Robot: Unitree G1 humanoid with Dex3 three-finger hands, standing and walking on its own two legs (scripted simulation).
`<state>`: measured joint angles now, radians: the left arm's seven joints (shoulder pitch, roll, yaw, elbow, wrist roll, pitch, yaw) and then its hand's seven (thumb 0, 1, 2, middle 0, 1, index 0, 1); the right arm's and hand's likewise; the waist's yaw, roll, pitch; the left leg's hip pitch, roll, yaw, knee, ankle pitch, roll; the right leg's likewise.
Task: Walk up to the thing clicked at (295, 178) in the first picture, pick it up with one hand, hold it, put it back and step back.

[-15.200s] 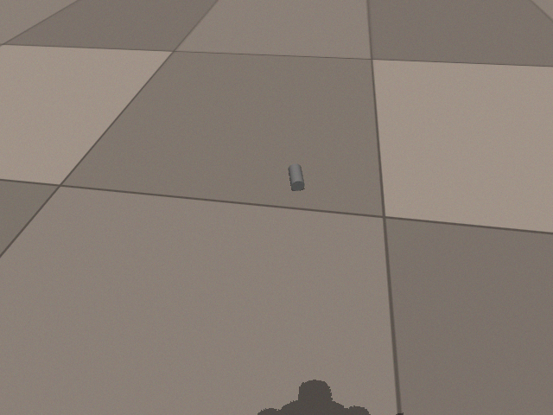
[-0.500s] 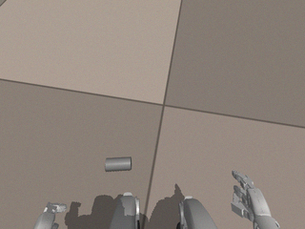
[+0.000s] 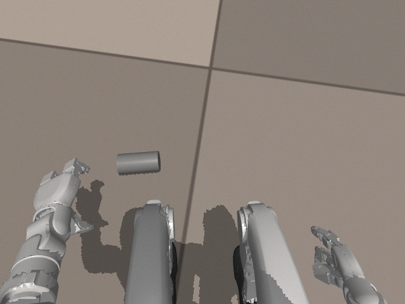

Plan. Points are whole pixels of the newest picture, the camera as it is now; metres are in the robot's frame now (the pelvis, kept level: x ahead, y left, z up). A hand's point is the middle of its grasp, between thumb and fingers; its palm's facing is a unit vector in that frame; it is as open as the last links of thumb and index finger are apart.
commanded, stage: rise first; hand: left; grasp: from above
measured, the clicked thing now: (139, 162) +0.49 +0.24 -0.42
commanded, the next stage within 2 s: none
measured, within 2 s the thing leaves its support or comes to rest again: neither
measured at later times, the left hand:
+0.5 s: hand (97, 182) +0.38 +0.30 -0.24, palm faces -0.47 -0.12 -0.88, open 14.2 cm
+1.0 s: hand (106, 174) +0.41 +0.30 -0.28, palm faces -0.45 -0.05 -0.89, open 14.1 cm
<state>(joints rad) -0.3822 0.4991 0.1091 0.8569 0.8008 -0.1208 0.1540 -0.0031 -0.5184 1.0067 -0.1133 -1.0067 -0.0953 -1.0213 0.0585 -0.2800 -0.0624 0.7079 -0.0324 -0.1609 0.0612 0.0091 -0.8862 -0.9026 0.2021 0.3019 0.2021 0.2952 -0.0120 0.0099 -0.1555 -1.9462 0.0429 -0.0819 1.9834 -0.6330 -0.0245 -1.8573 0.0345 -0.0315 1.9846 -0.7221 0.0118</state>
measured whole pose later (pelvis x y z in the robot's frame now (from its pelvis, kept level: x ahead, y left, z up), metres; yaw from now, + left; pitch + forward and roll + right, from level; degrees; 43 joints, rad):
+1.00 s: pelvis -0.01 +0.00 -0.12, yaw -4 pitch +33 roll -7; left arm -0.79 0.69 0.12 1.33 1.25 -0.25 0.41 0.00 -0.52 0.99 -0.09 -1.01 -0.09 -1.00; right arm 0.08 -0.23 0.01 0.79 -0.14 -0.04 0.11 0.00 -0.91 -0.90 0.20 0.30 0.20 0.29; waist -0.14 -0.04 -0.07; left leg -2.30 0.04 -0.15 2.35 -0.64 -0.03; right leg -2.18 0.06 -0.08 2.32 -0.72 0.03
